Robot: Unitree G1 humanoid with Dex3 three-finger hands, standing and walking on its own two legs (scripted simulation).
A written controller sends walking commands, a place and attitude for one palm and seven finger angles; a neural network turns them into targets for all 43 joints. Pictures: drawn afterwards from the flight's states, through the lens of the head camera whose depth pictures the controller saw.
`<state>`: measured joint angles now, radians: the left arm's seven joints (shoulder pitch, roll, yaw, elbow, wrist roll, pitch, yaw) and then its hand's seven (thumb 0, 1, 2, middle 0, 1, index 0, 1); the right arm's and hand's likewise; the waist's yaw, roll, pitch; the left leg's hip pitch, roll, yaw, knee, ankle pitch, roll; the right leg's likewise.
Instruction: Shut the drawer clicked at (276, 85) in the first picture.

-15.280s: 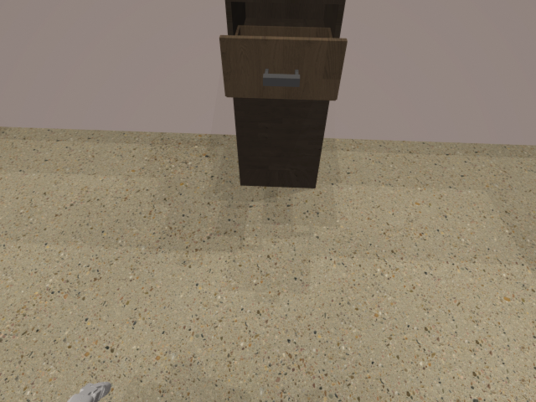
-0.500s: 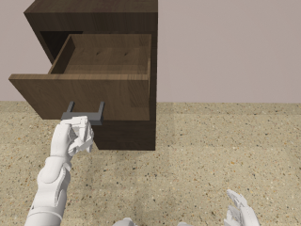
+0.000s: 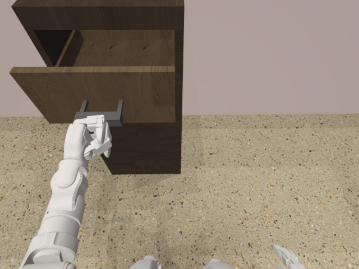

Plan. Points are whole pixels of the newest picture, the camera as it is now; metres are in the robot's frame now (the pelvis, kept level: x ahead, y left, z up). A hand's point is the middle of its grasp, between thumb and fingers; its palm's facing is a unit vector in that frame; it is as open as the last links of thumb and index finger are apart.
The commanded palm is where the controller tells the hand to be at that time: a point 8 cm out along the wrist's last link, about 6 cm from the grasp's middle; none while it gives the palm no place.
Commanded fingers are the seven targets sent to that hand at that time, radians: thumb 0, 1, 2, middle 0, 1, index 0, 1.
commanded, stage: push the drawer shut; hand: left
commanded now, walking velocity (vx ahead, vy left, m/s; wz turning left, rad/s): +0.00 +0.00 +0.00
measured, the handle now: (101, 111) +0.46 +0.20 +0.07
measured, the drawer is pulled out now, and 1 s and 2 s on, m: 0.16 0.04 0.00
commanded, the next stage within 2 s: pull the fist back off the drawer in 1.72 s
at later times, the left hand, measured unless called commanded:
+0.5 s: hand (112, 118) +0.44 +0.17 +0.06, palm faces +0.01 -1.00 -0.03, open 3.1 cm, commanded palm +0.42 +0.23 +0.07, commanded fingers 0.00 0.90 0.90 -1.40 -1.60 -1.40 -1.60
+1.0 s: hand (113, 100) +0.50 +0.17 +0.06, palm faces +0.02 -1.00 -0.02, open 3.0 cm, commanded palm +0.48 +0.23 +0.07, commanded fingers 0.00 0.90 0.90 -1.40 -1.60 -1.40 -1.60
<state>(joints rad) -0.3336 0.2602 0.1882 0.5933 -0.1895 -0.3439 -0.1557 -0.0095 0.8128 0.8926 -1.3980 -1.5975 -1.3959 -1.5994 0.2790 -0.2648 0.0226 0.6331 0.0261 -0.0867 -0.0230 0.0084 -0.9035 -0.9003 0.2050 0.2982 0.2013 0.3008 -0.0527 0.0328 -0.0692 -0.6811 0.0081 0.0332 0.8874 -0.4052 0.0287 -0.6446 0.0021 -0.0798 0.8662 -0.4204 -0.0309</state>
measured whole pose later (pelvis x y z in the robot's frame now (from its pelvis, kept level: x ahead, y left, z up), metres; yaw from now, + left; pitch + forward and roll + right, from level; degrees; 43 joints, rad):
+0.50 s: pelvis +0.00 +0.00 +0.00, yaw -1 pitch +14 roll -1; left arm -0.61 0.32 0.28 0.91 -0.14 -0.39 -0.16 0.00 0.80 0.88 -1.40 -1.60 -1.40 -1.60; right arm 0.33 -0.27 0.02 0.65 0.01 -0.02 -0.01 0.01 -0.90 -0.90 0.21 0.30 0.20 0.30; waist -0.10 0.02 -0.08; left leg -0.75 0.02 0.04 0.92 -0.41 0.04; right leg -0.72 0.01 -0.07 0.89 -0.42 -0.03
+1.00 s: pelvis +0.00 +0.01 -0.02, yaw -2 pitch +19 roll -2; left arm -0.86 0.44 0.37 1.15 -0.08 -0.42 -0.17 0.00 0.75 0.86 -1.40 -1.60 -1.40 -1.60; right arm 0.37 -0.28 0.03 0.65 -0.01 0.02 0.00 0.00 -0.90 -0.90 0.21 0.30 0.20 0.30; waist -0.16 0.03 -0.09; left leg -0.88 0.03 0.04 0.98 -0.43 0.04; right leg -0.83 0.02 -0.07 0.93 -0.42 -0.02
